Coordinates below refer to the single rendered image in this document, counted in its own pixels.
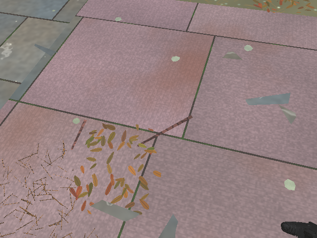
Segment robot right hand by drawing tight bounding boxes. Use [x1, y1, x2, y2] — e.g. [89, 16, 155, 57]
[280, 221, 317, 238]

